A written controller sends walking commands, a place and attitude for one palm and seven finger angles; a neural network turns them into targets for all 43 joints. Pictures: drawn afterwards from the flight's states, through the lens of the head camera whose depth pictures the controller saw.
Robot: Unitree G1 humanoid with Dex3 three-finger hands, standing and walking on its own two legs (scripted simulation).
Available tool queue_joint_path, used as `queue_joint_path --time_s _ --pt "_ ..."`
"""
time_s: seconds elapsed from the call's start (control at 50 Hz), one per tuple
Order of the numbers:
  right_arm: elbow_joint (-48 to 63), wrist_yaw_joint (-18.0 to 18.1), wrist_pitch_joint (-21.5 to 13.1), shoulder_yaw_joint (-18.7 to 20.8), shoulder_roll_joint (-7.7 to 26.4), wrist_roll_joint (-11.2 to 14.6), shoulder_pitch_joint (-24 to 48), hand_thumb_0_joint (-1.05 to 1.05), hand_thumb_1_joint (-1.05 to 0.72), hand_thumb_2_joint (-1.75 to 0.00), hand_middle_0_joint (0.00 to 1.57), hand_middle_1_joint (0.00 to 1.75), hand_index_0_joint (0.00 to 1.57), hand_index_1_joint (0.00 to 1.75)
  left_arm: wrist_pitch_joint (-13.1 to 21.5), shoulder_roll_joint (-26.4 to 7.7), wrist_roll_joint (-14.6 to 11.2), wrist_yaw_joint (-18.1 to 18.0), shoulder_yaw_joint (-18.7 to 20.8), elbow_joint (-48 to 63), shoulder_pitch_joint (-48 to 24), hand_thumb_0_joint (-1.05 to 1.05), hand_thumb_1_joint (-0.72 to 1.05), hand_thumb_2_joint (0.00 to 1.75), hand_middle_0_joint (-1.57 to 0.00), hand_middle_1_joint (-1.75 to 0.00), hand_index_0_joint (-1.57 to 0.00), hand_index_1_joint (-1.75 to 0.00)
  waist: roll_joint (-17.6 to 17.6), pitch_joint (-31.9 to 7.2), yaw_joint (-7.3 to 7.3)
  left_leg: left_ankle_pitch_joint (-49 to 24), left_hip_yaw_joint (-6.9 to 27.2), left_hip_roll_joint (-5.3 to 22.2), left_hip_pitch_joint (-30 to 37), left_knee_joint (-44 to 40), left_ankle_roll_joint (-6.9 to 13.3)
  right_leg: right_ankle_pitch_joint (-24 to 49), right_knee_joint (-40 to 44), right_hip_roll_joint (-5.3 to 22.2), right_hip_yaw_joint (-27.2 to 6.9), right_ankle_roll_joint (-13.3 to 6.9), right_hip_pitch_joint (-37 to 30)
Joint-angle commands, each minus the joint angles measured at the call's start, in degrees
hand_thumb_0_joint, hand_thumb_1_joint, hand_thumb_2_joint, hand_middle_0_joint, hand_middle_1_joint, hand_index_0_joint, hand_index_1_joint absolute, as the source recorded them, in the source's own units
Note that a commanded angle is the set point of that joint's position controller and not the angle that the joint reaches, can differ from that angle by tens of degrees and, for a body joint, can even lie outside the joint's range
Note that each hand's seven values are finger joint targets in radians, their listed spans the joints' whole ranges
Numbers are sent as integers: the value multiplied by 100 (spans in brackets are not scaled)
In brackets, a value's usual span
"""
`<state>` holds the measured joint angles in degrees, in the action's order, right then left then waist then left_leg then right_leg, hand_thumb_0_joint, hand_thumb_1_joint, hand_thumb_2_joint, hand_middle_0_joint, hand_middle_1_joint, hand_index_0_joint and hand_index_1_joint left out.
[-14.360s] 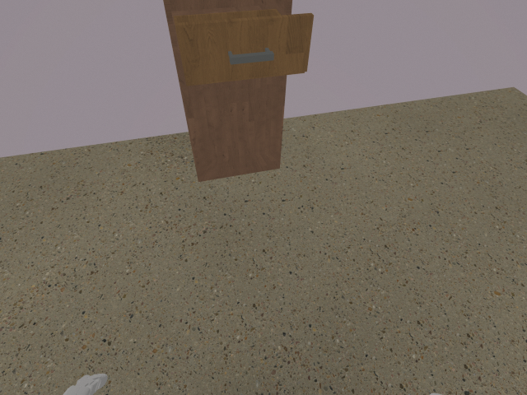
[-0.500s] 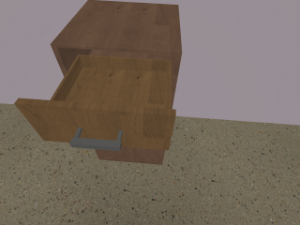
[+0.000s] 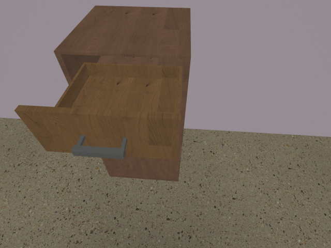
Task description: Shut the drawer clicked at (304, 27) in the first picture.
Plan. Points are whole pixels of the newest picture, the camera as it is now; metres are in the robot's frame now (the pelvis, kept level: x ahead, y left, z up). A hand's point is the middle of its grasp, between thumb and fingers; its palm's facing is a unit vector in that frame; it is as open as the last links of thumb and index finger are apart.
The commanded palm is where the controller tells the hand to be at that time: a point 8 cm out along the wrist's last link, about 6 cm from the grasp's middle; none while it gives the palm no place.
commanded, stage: come to a stop and stand still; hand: left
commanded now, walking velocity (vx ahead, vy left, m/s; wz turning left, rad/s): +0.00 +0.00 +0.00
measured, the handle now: (101, 146) +0.36 +0.20 +0.04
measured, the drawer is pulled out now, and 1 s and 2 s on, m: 0.28 0.28 0.28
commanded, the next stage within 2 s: look again from close up in 0.28 s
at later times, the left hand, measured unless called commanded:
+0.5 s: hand out of the picture -0.02 +0.17 -0.17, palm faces +0.02 -0.98 -0.18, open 7.4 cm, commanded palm none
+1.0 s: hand out of the picture -0.02 +0.17 -0.17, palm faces +0.04 -0.99 -0.15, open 7.4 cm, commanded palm +0.09 +0.22 -0.06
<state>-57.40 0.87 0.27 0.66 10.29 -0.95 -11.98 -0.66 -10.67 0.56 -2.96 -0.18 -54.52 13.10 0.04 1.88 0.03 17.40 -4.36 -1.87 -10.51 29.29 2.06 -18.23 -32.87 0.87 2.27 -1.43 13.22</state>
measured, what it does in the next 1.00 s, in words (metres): stands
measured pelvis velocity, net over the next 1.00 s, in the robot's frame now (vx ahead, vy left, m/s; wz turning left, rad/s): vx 0.00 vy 0.02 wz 0.01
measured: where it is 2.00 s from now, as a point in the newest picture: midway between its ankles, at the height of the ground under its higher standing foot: outside the picture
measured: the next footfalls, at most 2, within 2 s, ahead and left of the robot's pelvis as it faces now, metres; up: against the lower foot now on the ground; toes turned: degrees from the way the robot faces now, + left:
none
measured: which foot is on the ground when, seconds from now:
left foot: down 0.00-1.00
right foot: down 0.00-1.00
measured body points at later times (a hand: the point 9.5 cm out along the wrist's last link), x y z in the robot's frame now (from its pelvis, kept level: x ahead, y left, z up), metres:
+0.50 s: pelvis -0.01 +0.01 +0.01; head +0.00 +0.01 +0.46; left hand -0.02 +0.22 -0.15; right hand -0.04 -0.20 -0.15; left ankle -0.02 +0.09 -0.73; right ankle +0.00 -0.10 -0.73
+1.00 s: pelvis +0.00 +0.02 +0.01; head +0.01 +0.03 +0.46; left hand -0.02 +0.22 -0.16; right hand -0.02 -0.18 -0.15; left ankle -0.02 +0.09 -0.73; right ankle +0.00 -0.10 -0.73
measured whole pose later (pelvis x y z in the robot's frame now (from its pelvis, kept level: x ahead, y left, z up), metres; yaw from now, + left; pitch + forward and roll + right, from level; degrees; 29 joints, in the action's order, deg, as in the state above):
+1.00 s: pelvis +0.00 +0.02 +0.01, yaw +0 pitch -1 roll +0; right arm -66.1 1.6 -1.9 -0.9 6.0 -0.3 -17.8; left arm 1.2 -6.5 0.5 -3.0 -1.3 -63.7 18.8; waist 0.6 1.6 -0.1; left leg 14.5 -4.1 -2.2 -9.1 24.4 3.4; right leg -13.9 -25.1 1.0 2.5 0.1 10.3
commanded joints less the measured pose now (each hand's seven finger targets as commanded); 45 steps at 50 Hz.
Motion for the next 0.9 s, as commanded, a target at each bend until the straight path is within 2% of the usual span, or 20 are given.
queue_joint_path --time_s 0.0,0.02,0.16,0.26,0.34,0.46,0.58,0.62,0.68,0.82,0.88 --pt "169 -1 -75 20 455 27 -275 0 -90 -90 20 30 20 30 103 -719 29 6 115 277 264 0 90 90 -20 -30 -20 -30 116 181 -21 -663 708 655 -190 -652 10 571 1019 642 -849 -149 136" --pt "145 2 -80 10 448 26 -293 0 -90 -90 20 30 20 30 100 -718 22 18 110 276 262 0 90 90 -20 -30 -20 -30 30 166 -18 -595 727 667 -139 -750 19 436 1065 603 -837 -151 134" --pt "-120 -6 -116 -33 393 28 -504 0 -90 -90 20 30 20 30 151 -617 12 45 71 74 436 0 90 90 -20 -30 -20 -30 46 253 -6 -238 721 656 -181 -923 6 -29 1353 571 -834 -130 185" --pt "-346 11 -162 -63 337 50 -686 0 -90 -90 20 30 20 30 191 -541 -12 49 29 -130 579 0 90 90 -20 -30 -20 -30 66 138 -4 -458 732 683 -123 -960 7 262 1344 559 -774 -124 6" --pt "-500 34 -189 -84 279 64 -799 0 -90 -90 20 30 20 30 196 -438 -15 49 5 -294 710 0 90 90 -20 -30 -20 -30 -64 214 -22 -567 756 722 -141 -1028 28 472 1309 519 -686 -115 -43" --pt "-697 54 -211 -95 174 81 -964 0 -90 -90 20 30 20 30 205 -302 -13 39 -23 -510 861 0 90 90 -20 -30 -20 -30 -7 358 -16 -502 804 721 -211 -1108 49 487 1291 507 -622 -99 -30" --pt "-791 83 -241 -92 94 79 -1049 0 -90 -90 20 30 20 30 215 -170 -11 29 -27 -650 966 0 90 90 -20 -30 -20 -30 -16 320 -11 -720 803 745 -114 -1115 72 704 1225 494 -574 -90 -48" --pt "-811 98 -258 -94 63 83 -1059 0 -90 -90 20 30 20 30 208 -162 -16 26 -23 -664 989 0 90 90 -20 -30 -20 -30 -99 294 -23 -850 830 771 -63 -1149 89 777 1197 471 -542 -77 -87" --pt "-825 100 -260 -87 41 88 -1037 0 -90 -90 20 30 20 30 222 -108 -8 21 -28 -722 1030 0 90 90 -20 -30 -20 -30 51 348 -21 -842 801 744 -72 -1111 82 816 1214 497 -566 -71 -60" --pt "-848 114 -266 -94 4 88 -1063 0 -90 -90 20 30 20 30 210 -62 -7 22 -35 -747 1067 0 90 90 -20 -30 -20 -30 16 467 -25 -893 831 746 -116 -1168 103 795 1209 474 -524 -54 -31" --pt "-842 122 -285 -96 22 86 -1071 0 -90 -90 20 30 20 30 220 -57 -11 17 -33 -765 1073 0 90 90 -20 -30 -20 -30 -32 350 -18 -1143 822 739 -14 -1115 105 982 1180 506 -534 -55 -116"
